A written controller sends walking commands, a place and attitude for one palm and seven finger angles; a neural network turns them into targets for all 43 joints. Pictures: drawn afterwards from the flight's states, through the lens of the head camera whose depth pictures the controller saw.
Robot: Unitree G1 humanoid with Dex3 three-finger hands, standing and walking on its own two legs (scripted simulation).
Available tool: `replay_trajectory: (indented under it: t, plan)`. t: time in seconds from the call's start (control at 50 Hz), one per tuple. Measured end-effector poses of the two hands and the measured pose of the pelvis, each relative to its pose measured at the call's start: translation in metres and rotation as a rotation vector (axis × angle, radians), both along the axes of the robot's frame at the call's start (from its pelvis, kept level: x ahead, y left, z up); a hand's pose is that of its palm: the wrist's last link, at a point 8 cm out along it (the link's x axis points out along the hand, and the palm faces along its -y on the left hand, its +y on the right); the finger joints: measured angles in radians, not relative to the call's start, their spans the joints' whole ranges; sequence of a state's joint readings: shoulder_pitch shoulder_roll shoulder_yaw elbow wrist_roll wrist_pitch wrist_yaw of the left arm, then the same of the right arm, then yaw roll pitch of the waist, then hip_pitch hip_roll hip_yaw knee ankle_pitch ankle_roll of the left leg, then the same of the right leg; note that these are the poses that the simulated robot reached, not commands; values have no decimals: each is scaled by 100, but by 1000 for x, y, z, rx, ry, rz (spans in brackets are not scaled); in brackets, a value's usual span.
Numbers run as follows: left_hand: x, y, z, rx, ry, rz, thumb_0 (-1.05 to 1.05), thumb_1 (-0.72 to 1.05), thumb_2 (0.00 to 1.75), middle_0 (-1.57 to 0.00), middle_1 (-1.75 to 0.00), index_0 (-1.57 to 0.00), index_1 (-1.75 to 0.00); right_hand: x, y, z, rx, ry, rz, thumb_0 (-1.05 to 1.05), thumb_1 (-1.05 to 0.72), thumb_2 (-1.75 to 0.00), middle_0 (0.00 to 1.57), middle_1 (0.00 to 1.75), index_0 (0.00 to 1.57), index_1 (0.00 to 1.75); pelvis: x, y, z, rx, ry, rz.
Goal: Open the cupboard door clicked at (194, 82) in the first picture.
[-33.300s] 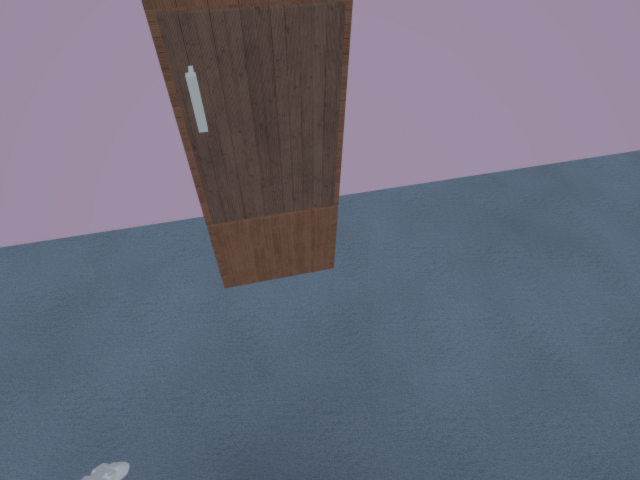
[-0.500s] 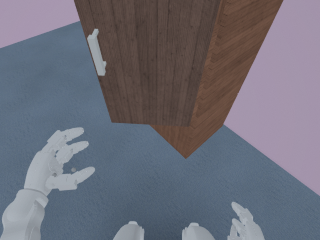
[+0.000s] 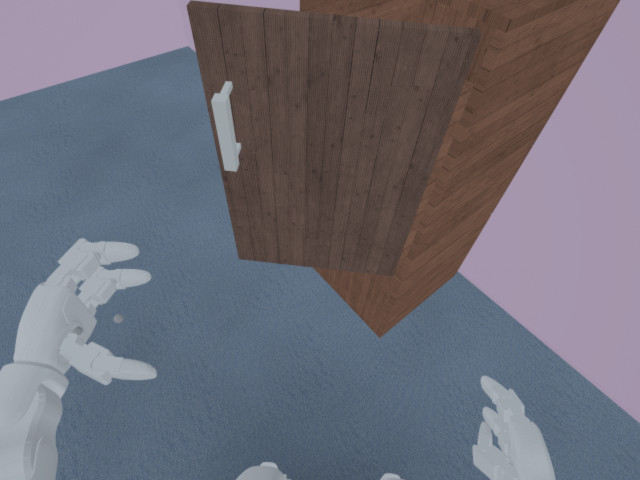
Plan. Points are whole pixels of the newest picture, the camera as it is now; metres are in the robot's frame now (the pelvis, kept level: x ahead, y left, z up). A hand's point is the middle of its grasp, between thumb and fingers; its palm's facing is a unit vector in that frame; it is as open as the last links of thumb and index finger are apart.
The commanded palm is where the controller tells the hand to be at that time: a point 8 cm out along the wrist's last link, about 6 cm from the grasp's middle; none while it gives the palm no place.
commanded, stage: raise the hand with hooked fingers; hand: left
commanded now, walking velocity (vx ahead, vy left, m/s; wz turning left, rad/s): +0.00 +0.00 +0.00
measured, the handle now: (229, 127) +0.61 +0.20 +0.08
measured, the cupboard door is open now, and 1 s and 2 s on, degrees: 45 45 45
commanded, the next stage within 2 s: move the hooked fingers beside the handle in 0.84 s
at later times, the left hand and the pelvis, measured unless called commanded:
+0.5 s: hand (126, 276) +0.30 +0.25 +0.10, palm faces -0.02 -1.00 -0.02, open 13.9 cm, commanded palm +0.27 +0.30 +0.10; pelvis +0.01 -0.02 +0.01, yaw -1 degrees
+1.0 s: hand (129, 281) +0.30 +0.24 +0.10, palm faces +0.01 -1.00 -0.02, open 13.9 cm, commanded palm +0.28 +0.29 +0.10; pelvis +0.00 -0.03 +0.01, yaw -1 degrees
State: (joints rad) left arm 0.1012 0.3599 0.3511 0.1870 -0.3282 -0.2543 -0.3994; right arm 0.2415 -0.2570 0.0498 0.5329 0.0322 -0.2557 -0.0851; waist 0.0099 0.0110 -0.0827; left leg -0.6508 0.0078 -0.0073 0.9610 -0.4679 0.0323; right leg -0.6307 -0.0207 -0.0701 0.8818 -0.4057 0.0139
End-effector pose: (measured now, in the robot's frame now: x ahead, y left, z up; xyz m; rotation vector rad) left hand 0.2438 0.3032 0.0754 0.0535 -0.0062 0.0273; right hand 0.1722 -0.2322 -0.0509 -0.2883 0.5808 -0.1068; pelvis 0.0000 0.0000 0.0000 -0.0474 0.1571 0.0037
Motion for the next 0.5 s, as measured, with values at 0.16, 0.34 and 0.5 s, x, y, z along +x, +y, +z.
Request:
replay_trajectory:
  t: [0.16, 0.34, 0.5]
  plan:
    - [15, 5, 6, -2, 56, -21, -1, -47, 32, -30, -118, -30, -118, 0, 1, -7, 23, 54, 11, 1, -90, -90, 20, 30, 21, 30, 6, -4, 6, 3, -2, 0]
    - [34, 10, 29, -6, 1, -12, -1, -49, 30, -30, -119, -30, -120, -21, -21, -12, 11, 125, -42, 1, -90, -90, 20, 30, 21, 30, 9, -14, 11, 12, -12, -5]
    - [41, -2, 24, -30, 47, -45, -1, -50, 30, -30, -120, -30, -120, -36, -42, -10, 0, 148, -86, 1, -90, -90, 20, 30, 21, 30, 8, -21, 14, 23, -10, -17]
